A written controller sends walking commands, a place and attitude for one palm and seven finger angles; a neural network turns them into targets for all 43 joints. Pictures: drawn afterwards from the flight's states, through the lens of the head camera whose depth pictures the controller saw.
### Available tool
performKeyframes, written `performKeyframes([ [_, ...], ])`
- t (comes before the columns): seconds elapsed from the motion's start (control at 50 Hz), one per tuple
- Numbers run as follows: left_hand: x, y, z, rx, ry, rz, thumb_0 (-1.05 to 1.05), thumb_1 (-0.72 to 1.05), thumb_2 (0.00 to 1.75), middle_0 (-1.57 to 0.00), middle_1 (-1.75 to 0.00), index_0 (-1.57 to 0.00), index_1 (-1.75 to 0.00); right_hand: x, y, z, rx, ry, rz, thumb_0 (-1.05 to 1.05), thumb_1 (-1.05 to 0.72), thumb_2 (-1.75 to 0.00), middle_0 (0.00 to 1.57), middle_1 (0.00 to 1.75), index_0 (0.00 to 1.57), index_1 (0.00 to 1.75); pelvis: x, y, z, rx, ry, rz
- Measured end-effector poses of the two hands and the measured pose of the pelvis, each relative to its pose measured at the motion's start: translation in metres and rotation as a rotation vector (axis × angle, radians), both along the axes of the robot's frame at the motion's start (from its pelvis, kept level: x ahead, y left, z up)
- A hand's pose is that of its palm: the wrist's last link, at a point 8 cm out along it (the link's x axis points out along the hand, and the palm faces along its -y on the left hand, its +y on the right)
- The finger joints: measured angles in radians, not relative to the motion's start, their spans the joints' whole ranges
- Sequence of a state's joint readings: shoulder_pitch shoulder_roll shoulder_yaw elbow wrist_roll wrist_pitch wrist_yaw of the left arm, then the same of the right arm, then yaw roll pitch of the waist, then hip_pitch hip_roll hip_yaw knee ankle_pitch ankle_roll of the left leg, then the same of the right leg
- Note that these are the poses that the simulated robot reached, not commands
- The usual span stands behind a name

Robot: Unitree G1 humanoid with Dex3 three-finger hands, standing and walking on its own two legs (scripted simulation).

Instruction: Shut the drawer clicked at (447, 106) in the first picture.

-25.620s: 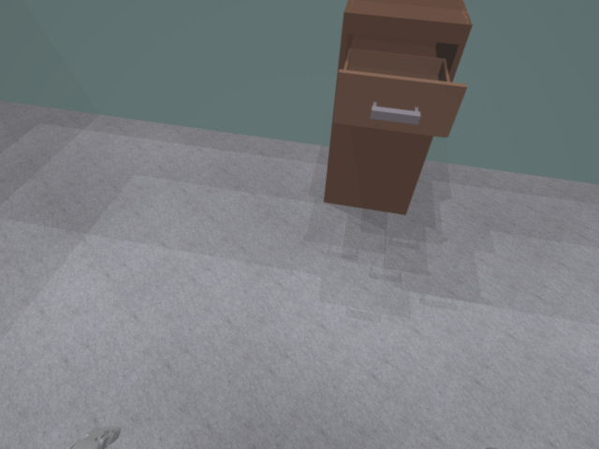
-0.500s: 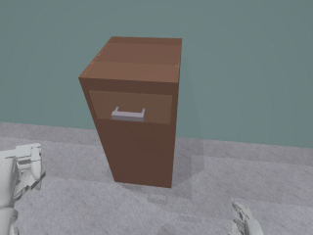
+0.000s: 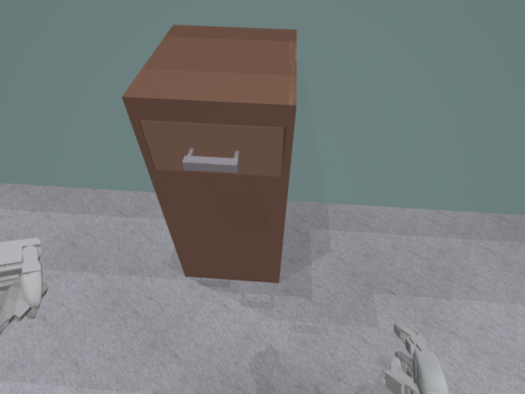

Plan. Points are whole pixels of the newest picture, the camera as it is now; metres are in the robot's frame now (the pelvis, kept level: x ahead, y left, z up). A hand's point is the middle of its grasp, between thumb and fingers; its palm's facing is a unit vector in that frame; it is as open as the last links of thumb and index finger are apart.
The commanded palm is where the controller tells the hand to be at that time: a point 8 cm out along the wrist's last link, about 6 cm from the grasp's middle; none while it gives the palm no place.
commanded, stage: step back with the hand held close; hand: left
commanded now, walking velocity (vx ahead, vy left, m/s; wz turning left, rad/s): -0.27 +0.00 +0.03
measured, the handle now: (212, 158) +0.66 +0.18 -0.06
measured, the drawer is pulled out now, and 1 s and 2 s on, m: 0.00 0.00 0.00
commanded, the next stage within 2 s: stop stepping back and stand still in 0.88 s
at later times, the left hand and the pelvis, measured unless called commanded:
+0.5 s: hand (17, 352) +0.12 +0.24 +0.17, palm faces +0.40 -0.76 -0.51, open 3.2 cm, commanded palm +0.05 +0.27 +0.18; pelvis -0.06 -0.01 -0.01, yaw +3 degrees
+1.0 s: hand out of the picture +0.05 +0.20 +0.16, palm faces +0.29 -0.84 -0.45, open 3.3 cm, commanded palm -0.03 +0.25 +0.18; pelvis -0.17 -0.02 -0.01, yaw -2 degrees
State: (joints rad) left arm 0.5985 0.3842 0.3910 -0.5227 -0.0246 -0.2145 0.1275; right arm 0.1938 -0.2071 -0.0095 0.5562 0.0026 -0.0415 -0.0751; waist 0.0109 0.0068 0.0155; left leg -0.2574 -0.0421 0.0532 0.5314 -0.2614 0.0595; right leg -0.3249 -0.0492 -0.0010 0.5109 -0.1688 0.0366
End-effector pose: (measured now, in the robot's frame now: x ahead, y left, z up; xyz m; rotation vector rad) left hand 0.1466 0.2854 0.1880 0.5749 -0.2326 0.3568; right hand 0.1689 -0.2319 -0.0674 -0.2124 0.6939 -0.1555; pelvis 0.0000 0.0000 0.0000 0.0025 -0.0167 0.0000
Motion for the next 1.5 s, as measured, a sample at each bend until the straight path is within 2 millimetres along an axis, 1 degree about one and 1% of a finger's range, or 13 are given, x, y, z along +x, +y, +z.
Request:
performKeyframes([
  [0.18,-0.027,-0.009,-0.016,-0.050,-0.010,-0.005,0.01,0.89,0.90,-1.41,-1.60,-1.41,-1.60,-0.026,0.002,-0.002,-0.008,-0.013,0.035,0.01,-0.90,-0.90,0.21,0.30,0.21,0.30,-0.029,-0.003,-0.005,-0.018,0.001,0.007],
  [0.34,-0.042,-0.008,-0.004,0.032,-0.065,-0.041,0.01,0.89,0.90,-1.41,-1.60,-1.41,-1.60,-0.063,-0.011,-0.005,-0.060,0.044,0.013,0.01,-0.90,-0.90,0.21,0.30,0.21,0.30,-0.045,-0.006,-0.007,-0.027,0.009,0.055],
  [0.52,-0.064,-0.013,-0.002,0.046,-0.068,-0.044,0.01,0.89,0.90,-1.41,-1.60,-1.41,-1.60,-0.074,-0.018,-0.015,-0.042,0.058,0.018,0.01,-0.90,-0.90,0.21,0.30,0.21,0.30,-0.066,-0.011,-0.011,-0.031,0.022,0.052],
  [0.68,-0.089,-0.004,-0.009,0.041,-0.074,-0.087,0.01,0.89,0.90,-1.41,-1.60,-1.41,-1.60,-0.092,-0.009,-0.005,-0.078,0.032,0.007,0.01,-0.90,-0.90,0.21,0.30,0.21,0.30,-0.091,-0.001,-0.013,-0.051,0.022,0.060],
  [0.8,-0.117,0.010,0.011,0.067,-0.125,-0.008,0.01,0.89,0.90,-1.41,-1.60,-1.41,-1.60,-0.104,0.008,0.002,-0.052,0.021,0.058,0.01,-0.90,-0.90,0.21,0.30,0.21,0.30,-0.103,-0.004,-0.003,-0.097,0.078,0.092],
  [0.92,-0.135,-0.013,-0.003,0.013,-0.109,-0.046,0.01,0.90,0.90,-1.41,-1.60,-1.41,-1.60,-0.115,0.012,-0.007,-0.017,-0.001,0.121,0.01,-0.90,-0.90,0.21,0.30,0.21,0.30,-0.138,-0.018,-0.010,-0.033,0.140,-0.010],
  [1.0,-0.136,-0.041,-0.008,-0.003,-0.091,-0.173,0.01,0.89,0.90,-1.41,-1.60,-1.41,-1.60,-0.145,0.001,-0.018,-0.005,0.023,0.088,0.01,-0.90,-0.90,0.21,0.30,0.21,0.30,-0.171,-0.023,-0.012,-0.069,0.089,-0.032],
  [1.08,-0.152,-0.054,0.008,0.046,-0.153,-0.281,0.01,0.89,0.90,-1.41,-1.60,-1.41,-1.60,-0.186,-0.015,-0.011,-0.009,0.017,-0.008,0.01,-0.90,-0.90,0.21,0.30,0.21,0.30,-0.180,-0.026,-0.015,-0.066,0.025,-0.025],
  [1.18,-0.180,-0.029,0.013,0.063,-0.181,-0.231,0.01,0.89,0.90,-1.41,-1.60,-1.41,-1.60,-0.226,-0.039,-0.008,-0.069,0.003,-0.124,0.01,-0.90,-0.90,0.21,0.30,0.21,0.30,-0.172,-0.014,-0.019,-0.058,-0.025,-0.026],
  [1.24,-0.180,-0.001,0.004,0.017,-0.219,-0.140,0.01,0.89,0.90,-1.41,-1.60,-1.41,-1.60,-0.240,-0.045,-0.015,-0.116,0.035,-0.177,0.01,-0.90,-0.90,0.21,0.30,0.21,0.30,-0.160,0.002,-0.022,-0.059,-0.025,-0.051],
  [1.34,-0.145,0.037,-0.032,-0.161,-0.193,-0.029,0.01,0.89,0.90,-1.41,-1.60,-1.41,-1.60,-0.247,-0.023,-0.013,-0.151,0.082,-0.165,0.02,-0.91,-0.90,0.20,0.30,0.20,0.29,-0.171,0.022,-0.021,-0.036,-0.029,-0.053],
  [1.42,-0.133,0.017,-0.025,-0.170,-0.130,-0.154,0.02,0.90,0.90,-1.41,-1.60,-1.41,-1.60,-0.248,0.014,0.007,-0.091,0.016,-0.114,0.02,-0.91,-0.90,0.20,0.30,0.20,0.29,-0.194,0.029,-0.006,-0.048,-0.021,-0.085],
  [1.5,-0.155,-0.010,0.008,-0.070,-0.125,-0.348,0.02,0.90,0.90,-1.41,-1.60,-1.40,-1.60,-0.250,0.041,0.024,-0.033,-0.047,-0.079,0.01,-0.90,-0.90,0.21,0.30,0.21,0.30,-0.201,0.030,0.004,-0.061,-0.003,-0.121],
])
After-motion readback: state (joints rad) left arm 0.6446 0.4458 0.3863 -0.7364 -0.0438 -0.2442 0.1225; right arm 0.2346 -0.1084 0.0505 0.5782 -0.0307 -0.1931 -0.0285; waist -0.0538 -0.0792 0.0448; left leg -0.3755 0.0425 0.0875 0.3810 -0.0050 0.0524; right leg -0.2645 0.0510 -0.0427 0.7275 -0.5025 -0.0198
